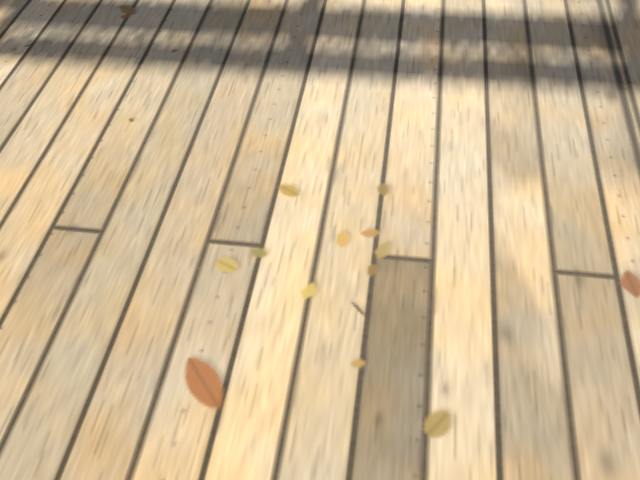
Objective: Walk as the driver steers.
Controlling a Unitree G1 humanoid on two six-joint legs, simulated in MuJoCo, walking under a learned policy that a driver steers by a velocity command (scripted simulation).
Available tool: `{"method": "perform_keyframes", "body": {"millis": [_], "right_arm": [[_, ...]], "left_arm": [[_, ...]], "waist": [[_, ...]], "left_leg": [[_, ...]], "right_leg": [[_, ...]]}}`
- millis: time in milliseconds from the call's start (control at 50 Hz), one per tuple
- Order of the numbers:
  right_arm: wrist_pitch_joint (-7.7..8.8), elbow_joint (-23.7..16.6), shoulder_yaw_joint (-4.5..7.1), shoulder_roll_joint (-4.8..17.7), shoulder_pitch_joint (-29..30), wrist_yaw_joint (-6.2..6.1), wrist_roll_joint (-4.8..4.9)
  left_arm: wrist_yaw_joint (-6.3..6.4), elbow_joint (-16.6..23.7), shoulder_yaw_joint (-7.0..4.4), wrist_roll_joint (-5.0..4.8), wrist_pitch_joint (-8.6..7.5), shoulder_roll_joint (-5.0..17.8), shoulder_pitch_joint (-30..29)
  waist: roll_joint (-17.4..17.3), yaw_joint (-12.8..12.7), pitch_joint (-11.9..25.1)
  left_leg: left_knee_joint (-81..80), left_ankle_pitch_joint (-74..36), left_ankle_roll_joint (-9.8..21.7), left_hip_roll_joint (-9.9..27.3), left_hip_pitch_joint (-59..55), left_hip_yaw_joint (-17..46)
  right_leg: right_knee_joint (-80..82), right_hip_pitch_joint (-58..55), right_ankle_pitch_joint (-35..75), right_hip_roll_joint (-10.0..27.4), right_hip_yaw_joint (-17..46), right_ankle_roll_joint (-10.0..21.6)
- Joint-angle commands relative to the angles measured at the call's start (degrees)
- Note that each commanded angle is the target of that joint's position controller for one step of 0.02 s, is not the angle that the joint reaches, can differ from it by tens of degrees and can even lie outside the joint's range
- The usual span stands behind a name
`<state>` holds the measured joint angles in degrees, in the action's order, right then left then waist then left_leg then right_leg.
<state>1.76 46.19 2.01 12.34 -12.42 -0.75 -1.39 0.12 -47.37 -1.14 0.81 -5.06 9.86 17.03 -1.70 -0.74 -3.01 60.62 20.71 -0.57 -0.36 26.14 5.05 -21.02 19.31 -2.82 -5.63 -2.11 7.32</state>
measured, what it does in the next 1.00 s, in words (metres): walks ahead, turning right: left foot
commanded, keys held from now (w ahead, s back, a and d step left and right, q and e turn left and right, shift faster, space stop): shift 0.56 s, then e+shift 0.12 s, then w+e+shift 0.16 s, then e+shift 0.16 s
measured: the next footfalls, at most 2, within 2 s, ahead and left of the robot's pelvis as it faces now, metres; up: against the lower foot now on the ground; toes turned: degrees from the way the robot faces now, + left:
left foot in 0.26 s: +0.09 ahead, +0.14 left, +0.00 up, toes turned -2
right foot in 1.06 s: +0.20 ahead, -0.19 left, +0.00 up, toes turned -26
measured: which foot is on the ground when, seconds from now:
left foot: up 0.00-0.24, down 0.26-1.00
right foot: down 0.00-0.70, up 0.72-1.00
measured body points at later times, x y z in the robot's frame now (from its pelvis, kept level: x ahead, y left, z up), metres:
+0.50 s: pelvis +0.05 +0.03 +0.00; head +0.04 +0.03 +0.45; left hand +0.11 +0.26 -0.13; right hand +0.09 -0.21 -0.14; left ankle +0.05 +0.14 -0.74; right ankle +0.09 -0.04 -0.74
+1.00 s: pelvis +0.11 -0.02 +0.00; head +0.11 -0.05 +0.44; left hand +0.32 +0.21 -0.09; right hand +0.10 -0.32 -0.14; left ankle +0.05 +0.15 -0.74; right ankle +0.15 -0.16 -0.71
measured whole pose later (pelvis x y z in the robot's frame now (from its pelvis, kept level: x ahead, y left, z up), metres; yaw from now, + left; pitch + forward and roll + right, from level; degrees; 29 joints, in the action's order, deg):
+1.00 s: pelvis +0.11 -0.02 +0.00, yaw -17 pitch +1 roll +2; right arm 2.9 49.0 4.4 17.0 -15.1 -1.1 -1.7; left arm -4.2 -40.7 -5.2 1.6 3.0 17.6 12.1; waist -1.1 1.0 0.0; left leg 21.6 19.5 -5.2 6.9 0.5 -15.8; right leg -46.5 30.7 -17.4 5.9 -4.2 3.3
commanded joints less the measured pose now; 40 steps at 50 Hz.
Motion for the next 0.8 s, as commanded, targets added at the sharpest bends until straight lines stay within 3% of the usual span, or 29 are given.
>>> {"method": "perform_keyframes", "body": {"millis": [20, 80, 120, 160, 200, 220, 260, 280, 300, 320, 340, 380, 460, 560, 620, 660, 680, 700, 720, 740, 760, 780, 800], "right_arm": [[-1.77, 1.03, 0.25, 1.96, -11.51, 0.09, 0.02], [-2.21, 2.24, -0.02, 2.45, -8.72, -0.8, 0.0], [-2.75, 2.49, -0.06, 3.48, -6.09, -0.62, 0.44], [-3.12, 2.92, -0.46, 2.64, -4.36, -0.54, 0.3], [-2.79, 3.7, -0.79, 1.94, -4.47, -0.59, 0.32], [-2.39, 4.38, -1.06, 1.21, -5.48, -0.72, 0.35], [-1.23, 5.01, -0.9, 2.72, -7.52, -0.98, -1.12], [-0.46, 4.58, -0.87, 4.38, -8.13, -1.13, -1.75], [-0.16, 3.98, -0.23, 7.45, -3.68, -1.17, -0.88], [0.12, 4.08, -1.09, 3.35, -2.28, -0.79, -0.23], [0.4, 4.09, -1.29, 2.9, -2.25, -0.5, 0.02], [0.31, 4.79, -0.84, 3.99, -3.83, -0.5, 0.26], [-0.37, 6.75, -0.42, 3.78, -7.3, -1.09, 0.09], [-0.82, 7.75, -0.17, 3.94, -7.54, -1.07, 0.12], [-1.43, 6.14, 1.57, 7.8, -5.62, -2.02, 0.06], [-2.02, 4.85, 1.8, 7.2, -5.43, -2.35, 0.26], [-2.09, 4.38, 1.92, 6.91, -5.6, -2.29, -0.11], [-1.92, 3.94, 1.76, 6.01, -7.49, -1.9, -0.35], [-1.71, 3.4, 2.13, 7.68, -9.72, -1.79, -0.2], [-1.04, 4.57, 3.43, 12.11, -15.14, -1.9, 0.06], [-0.6, 5.4, 4.42, 14.16, -11.9, -2.4, -0.52], [0.08, 3.54, 3.83, 11.84, -6.94, -2.5, -0.2], [0.99, 2.51, 3.74, 12.08, -3.2, -2.41, -0.07]], "left_arm": [[-0.09, 2.65, -0.85, 0.02, -1.05, 6.08, 1.66], [-0.36, 2.61, -0.77, 0.41, -0.27, 6.18, 2.01], [0.14, 1.87, -1.51, 0.42, 0.62, 7.81, 2.95], [0.64, 1.76, -1.6, 0.67, 1.76, 7.05, 3.27], [1.02, 1.51, -1.72, 0.65, 2.61, 6.8, 3.32], [1.18, 1.44, -1.74, 0.49, 2.89, 6.73, 2.97], [1.19, 1.62, -1.34, 0.2, 3.17, 5.57, 3.23], [1.11, 2.03, -0.77, -0.07, 3.02, 3.74, 3.87], [0.8, 2.19, -0.65, -1.26, 2.73, 2.3, 6.6], [0.83, 0.56, -0.75, -0.58, 2.83, 3.29, 5.17], [0.73, 0.65, -0.95, -0.19, 2.77, 4.09, 4.05], [0.58, 0.75, -1.58, -0.11, 2.72, 6.57, 2.28], [0.88, -0.23, -0.88, -0.12, 2.23, 4.98, 2.17], [1.26, -0.93, -0.7, -0.18, 2.36, 5.07, 1.6], [0.94, 1.01, -1.9, -0.63, 2.74, 8.63, -1.08], [0.79, 2.04, -2.56, -0.73, 3.46, 9.41, -1.48], [0.65, 3.19, -2.64, -0.38, 3.72, 9.19, -1.6], [0.5, 3.67, -2.8, -0.38, 4.0, 8.6, -0.39], [0.09, 5.56, -3.33, -0.22, 4.67, 9.29, -4.02], [-0.63, 8.92, -3.32, -0.59, 4.97, 8.76, -10.84], [-1.18, 9.91, -2.98, 0.86, 5.19, 7.4, -11.88], [-1.51, 8.82, -3.9, 1.48, 5.22, 9.97, -8.97], [-2.13, 8.26, -4.23, 1.2, 5.26, 9.67, -5.71]], "waist": [[6.59, 3.98, 11.99], [9.23, 2.68, 9.97], [8.48, 2.12, 5.92], [8.62, 0.88, 3.06], [7.82, 0.41, 1.71], [6.65, 0.87, 1.66], [4.22, 0.86, 1.43], [0.03, 0.01, 2.11], [-7.48, -4.23, 1.07], [-5.28, -3.03, 2.23], [-4.73, -2.9, 2.77], [-3.68, -1.86, 1.74], [0.32, -0.83, 1.4], [1.54, -0.32, 1.34], [2.74, 0.53, 1.07], [3.67, 1.03, 2.3], [3.97, 0.84, 2.23], [2.66, 1.22, 4.67], [-0.36, 4.04, 2.33], [-5.31, 7.84, -1.51], [-10.22, 5.7, -4.16], [-1.97, 2.1, -2.73], [-1.73, -0.7, -0.79]], "left_leg": [[-5.79, -3.72, -0.97, 0.6, -7.69, -2.31], [-11.84, -6.23, -0.6, 0.99, -9.16, -3.51], [-14.96, -5.9, 0.21, 1.01, -9.39, -3.46], [-18.65, -4.67, 0.81, 1.13, -9.42, -3.74], [-23.21, -3.52, 1.58, 0.58, -10.92, -4.4], [-27.38, -4.69, 2.21, 0.21, -13.17, -4.96], [-37.75, -9.69, 4.8, 2.56, -17.68, -1.76], [-42.5, -9.72, 6.41, 8.43, -18.33, 5.56], [-44.15, -12.92, 8.42, 12.74, -14.55, 10.57], [-45.38, -8.26, 8.22, 12.66, -7.65, 10.15], [-45.35, -4.99, 6.52, 9.83, -5.23, 7.69], [-43.66, -4.87, 4.72, 5.85, -6.63, 3.9], [-40.43, -8.41, 4.58, 5.08, -11.58, 2.69], [-39.57, -9.22, 4.57, 4.71, -12.72, 2.27], [-35.29, -6.86, 4.64, 3.52, -14.66, -0.54], [-32.59, -3.14, 4.14, 3.06, -14.66, -1.46], [-32.16, -1.68, 4.37, 3.56, -14.03, -1.09], [-34.45, 9.86, 5.6, 4.92, -16.56, 1.09], [-41.09, 22.87, 8.81, 8.83, -21.39, 6.96], [-52.97, 33.62, 13.9, 19.05, -30.62, 17.94], [-57.01, 30.21, 16.81, 28.63, -28.46, 25.29], [-56.9, 26.19, 15.17, 27.17, -26.34, 21.6], [-56.77, 20.93, 12.78, 25.54, -26.09, 16.25]], "right_leg": [[4.16, -6.46, 42.88, 14.91, 8.58, 2.8], [6.41, -3.91, 26.59, 13.44, 7.54, 1.28], [9.1, 0.32, 5.68, 14.19, 10.25, 1.08], [10.5, 2.13, -9.35, 14.48, 12.43, 2.03], [9.58, 2.47, -14.92, 15.18, 14.64, 3.13], [8.19, 2.75, -15.66, 15.08, 14.99, 3.3], [5.31, 4.43, -15.92, 13.85, 15.37, 1.37], [1.64, 4.37, -15.36, 11.85, 14.14, -0.44], [0.04, 2.6, -13.31, 5.24, 7.39, -2.18], [-0.88, -6.01, -10.71, 4.77, 5.98, -2.86], [-0.21, -10.39, -8.16, 5.95, 7.25, -2.83], [0.95, -9.46, -7.18, 7.95, 9.41, -2.08], [2.13, -5.49, -7.52, 8.14, 9.79, -1.61], [2.96, -5.2, -8.04, 8.57, 10.35, -1.62], [0.79, 0.47, -7.06, 8.82, 13.89, 0.14], [-1.04, 2.78, -6.9, 9.43, 16.95, 1.48], [-1.63, 3.81, -7.24, 10.05, 18.72, 2.12], [-2.44, 6.52, -23.43, 8.19, 19.14, 2.37], [-4.52, 16.71, -38.87, 4.88, 16.01, 0.77], [-14.65, 31.07, -33.98, 1.22, 6.34, -2.12], [-31.5, 32.9, -24.26, 4.94, 1.69, -2.84], [-36.96, 31.09, -20.72, 8.64, 4.85, -3.13], [-39.95, 29.32, -17.47, 9.13, 5.54, -3.65]]}}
